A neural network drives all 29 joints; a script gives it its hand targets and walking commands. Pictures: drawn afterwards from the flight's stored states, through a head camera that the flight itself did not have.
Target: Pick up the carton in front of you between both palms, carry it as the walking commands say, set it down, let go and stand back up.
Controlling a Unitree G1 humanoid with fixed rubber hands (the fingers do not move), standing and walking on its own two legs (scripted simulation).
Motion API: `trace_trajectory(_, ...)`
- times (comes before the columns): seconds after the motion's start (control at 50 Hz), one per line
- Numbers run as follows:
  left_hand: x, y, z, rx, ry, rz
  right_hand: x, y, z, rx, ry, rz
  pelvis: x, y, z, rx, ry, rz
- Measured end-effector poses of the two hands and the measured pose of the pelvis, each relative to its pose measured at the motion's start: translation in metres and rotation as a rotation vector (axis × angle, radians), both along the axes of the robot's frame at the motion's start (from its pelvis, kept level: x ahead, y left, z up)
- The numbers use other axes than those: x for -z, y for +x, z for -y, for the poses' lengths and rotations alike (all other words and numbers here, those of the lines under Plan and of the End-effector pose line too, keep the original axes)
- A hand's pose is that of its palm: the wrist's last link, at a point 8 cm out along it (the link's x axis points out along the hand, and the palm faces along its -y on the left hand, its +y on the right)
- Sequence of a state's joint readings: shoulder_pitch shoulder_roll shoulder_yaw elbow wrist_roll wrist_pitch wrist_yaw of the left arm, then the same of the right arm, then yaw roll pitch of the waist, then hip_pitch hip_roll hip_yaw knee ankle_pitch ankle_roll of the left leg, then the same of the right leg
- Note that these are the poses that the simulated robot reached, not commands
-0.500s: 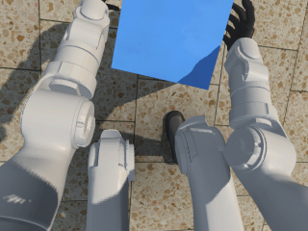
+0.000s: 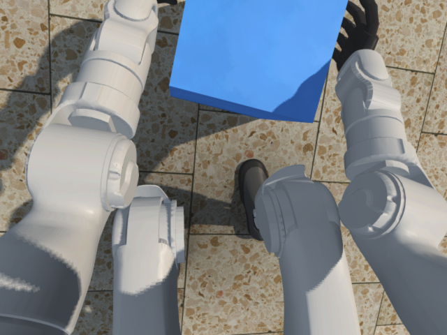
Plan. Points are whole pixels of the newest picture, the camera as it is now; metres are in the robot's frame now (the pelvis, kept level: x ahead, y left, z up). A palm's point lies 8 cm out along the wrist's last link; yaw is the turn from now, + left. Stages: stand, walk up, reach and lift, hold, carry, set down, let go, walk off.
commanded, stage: set down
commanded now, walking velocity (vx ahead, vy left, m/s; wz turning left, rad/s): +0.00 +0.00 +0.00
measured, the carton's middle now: (240, 50) +0.51 -0.08 -0.26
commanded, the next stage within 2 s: let go in 1.38 s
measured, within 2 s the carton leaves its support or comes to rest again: neither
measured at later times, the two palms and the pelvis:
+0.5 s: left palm out of the picture +0.58 +0.12 -0.15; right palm (377, 71) +0.46 -0.27 -0.15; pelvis -0.02 -0.02 +0.00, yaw +0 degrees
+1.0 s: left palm out of the picture +0.59 +0.12 +0.02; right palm out of the picture +0.45 -0.26 +0.01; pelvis +0.00 -0.03 +0.12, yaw +2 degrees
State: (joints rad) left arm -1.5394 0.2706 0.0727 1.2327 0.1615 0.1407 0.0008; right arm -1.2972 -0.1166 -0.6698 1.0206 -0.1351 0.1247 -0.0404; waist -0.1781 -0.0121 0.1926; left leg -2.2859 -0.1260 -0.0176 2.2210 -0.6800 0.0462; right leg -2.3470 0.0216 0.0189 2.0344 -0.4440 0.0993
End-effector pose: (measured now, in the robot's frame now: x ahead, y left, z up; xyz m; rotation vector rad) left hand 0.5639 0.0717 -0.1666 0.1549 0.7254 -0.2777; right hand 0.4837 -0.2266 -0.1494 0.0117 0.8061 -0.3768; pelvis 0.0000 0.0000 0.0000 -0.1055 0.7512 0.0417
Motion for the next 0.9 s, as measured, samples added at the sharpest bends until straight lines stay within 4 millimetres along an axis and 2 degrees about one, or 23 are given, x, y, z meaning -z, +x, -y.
trace_trajectory(0.16,0.006,0.000,-0.001,0.008,-0.004,0.019,0.008,-0.006,0.003,0.004,0.012,0.002,0.002,-0.002,0.003,-0.006,-0.002,0.011)
trace_trajectory(0.3,0.022,-0.001,-0.036,-0.038,0.073,0.042,0.016,-0.032,0.036,0.074,-0.044,-0.001,0.002,-0.009,0.008,-0.006,-0.005,0.039)
trace_trajectory(0.38,0.019,0.001,-0.048,-0.059,0.078,0.047,0.014,-0.038,0.051,0.097,-0.059,0.023,0.002,-0.013,0.012,-0.005,0.001,0.048)
trace_trajectory(0.5,-0.015,0.014,-0.046,-0.068,0.077,0.107,0.000,-0.026,0.041,0.078,-0.016,0.082,-0.003,-0.017,0.019,0.009,0.019,0.076)
trace_trajectory(0.58,-0.048,0.020,-0.035,-0.049,0.088,0.115,-0.022,-0.023,0.029,0.089,0.021,0.122,-0.015,-0.017,0.022,0.018,0.029,0.070)
trace_trajectory(0.68,-0.086,0.020,-0.027,-0.054,0.110,0.082,-0.055,-0.026,0.017,0.082,0.041,0.140,-0.038,-0.013,0.025,0.024,0.037,0.051)
trace_trajectory(0.86,-0.148,0.021,-0.030,-0.063,0.079,0.088,-0.124,-0.032,0.026,0.093,0.002,0.153,-0.085,-0.008,0.029,0.023,0.047,0.015)
trace_trajectory(0.9,-0.161,0.022,-0.032,-0.055,0.088,0.091,-0.134,-0.033,0.029,0.099,-0.001,0.142,-0.095,-0.007,0.028,0.020,0.047,-0.002)
